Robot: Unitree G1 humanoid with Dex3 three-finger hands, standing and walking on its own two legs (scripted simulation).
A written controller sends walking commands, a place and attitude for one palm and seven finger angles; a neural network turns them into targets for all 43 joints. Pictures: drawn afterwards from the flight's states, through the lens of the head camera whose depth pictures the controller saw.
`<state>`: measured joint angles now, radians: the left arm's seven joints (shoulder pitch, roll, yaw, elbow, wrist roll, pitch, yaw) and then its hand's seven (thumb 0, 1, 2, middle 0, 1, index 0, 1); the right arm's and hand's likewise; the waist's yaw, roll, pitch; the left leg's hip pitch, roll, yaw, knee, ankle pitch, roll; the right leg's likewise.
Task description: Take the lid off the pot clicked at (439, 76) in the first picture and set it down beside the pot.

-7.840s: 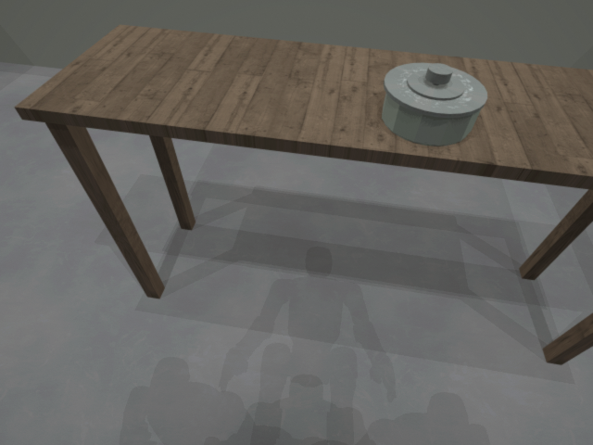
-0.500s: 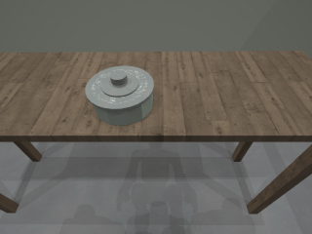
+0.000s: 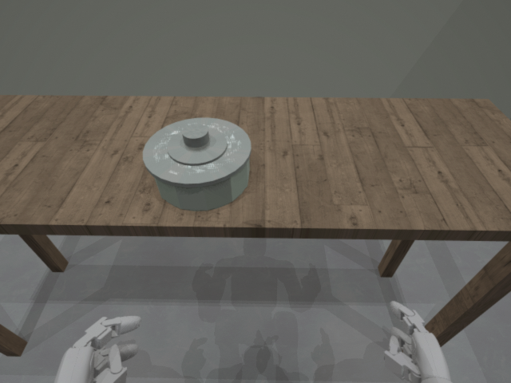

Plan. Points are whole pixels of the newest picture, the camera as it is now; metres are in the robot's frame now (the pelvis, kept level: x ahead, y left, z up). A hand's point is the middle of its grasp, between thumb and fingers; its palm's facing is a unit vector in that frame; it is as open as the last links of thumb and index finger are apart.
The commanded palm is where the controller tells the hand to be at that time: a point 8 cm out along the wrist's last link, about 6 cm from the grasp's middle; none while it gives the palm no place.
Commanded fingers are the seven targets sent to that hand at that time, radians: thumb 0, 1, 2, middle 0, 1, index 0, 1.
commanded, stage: lift the closed hand beside the body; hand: left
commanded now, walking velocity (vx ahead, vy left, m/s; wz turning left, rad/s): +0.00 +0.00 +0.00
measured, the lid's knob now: (195, 135) +0.48 +0.13 +0.16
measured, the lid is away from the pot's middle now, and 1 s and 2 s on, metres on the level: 0.00 0.00 0.00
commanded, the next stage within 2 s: raise the hand higher, near the body in 0.28 s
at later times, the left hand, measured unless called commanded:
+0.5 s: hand (75, 331) +0.16 +0.22 +0.11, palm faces +0.33 -0.83 -0.45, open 3.1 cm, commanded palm +0.10 +0.26 +0.14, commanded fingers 0.00 0.90 0.90 -1.30 -1.50 -1.30 -1.50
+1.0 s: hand (62, 283) +0.18 +0.22 +0.17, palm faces +0.37 -0.82 -0.43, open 3.1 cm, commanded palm +0.13 +0.26 +0.20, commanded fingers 0.00 0.90 0.90 -1.30 -1.50 -1.30 -1.50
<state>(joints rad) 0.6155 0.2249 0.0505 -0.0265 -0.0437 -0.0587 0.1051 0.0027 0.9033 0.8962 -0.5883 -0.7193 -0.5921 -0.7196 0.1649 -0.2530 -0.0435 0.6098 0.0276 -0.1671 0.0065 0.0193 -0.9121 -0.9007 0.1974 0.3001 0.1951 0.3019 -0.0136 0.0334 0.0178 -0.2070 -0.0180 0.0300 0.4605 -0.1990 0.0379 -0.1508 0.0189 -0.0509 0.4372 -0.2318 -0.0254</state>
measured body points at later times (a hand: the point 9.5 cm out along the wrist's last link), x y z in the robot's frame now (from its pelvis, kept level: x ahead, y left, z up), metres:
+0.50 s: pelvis +0.03 -0.02 +0.00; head +0.02 -0.04 +0.45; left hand +0.14 +0.27 +0.13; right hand +0.23 -0.21 -0.08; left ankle +0.04 +0.09 -0.74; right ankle +0.01 -0.10 -0.74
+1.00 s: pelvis +0.02 -0.01 +0.00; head +0.00 -0.03 +0.45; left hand +0.16 +0.26 +0.20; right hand +0.24 -0.23 -0.06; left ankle +0.04 +0.09 -0.74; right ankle +0.01 -0.10 -0.74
